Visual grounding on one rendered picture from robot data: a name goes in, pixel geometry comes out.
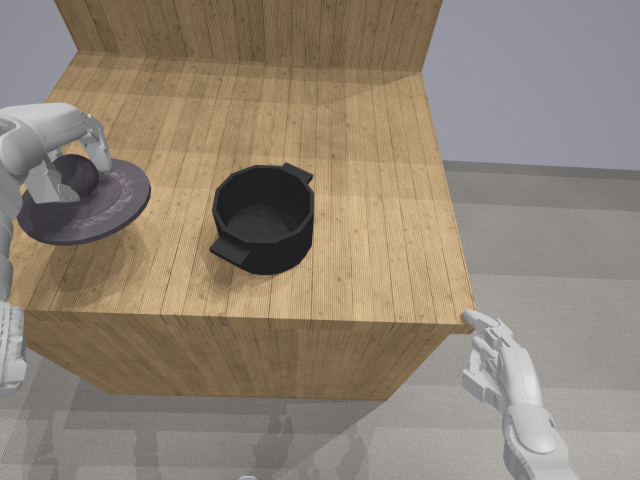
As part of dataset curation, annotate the lid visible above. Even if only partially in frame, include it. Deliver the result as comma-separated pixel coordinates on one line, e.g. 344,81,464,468
16,158,151,246

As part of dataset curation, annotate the left robot upper arm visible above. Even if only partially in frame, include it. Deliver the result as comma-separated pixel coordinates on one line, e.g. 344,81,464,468
0,301,27,396

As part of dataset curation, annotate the robot right forearm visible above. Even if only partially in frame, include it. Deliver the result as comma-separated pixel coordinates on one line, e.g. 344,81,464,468
502,403,581,480

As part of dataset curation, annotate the table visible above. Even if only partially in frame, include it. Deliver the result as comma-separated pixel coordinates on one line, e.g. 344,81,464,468
5,0,477,401

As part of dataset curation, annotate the robot left hand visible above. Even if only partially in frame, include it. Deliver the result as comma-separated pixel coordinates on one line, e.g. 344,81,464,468
0,103,112,204

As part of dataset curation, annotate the robot left forearm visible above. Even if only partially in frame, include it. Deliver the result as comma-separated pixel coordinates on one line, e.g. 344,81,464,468
0,114,44,302

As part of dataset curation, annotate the robot right hand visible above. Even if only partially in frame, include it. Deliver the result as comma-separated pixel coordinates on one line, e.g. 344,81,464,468
463,309,543,415

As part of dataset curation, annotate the pot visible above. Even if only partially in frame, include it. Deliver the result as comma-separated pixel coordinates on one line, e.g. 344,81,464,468
209,162,314,275

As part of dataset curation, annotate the knob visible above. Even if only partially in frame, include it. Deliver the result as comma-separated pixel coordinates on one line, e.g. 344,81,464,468
52,154,99,197

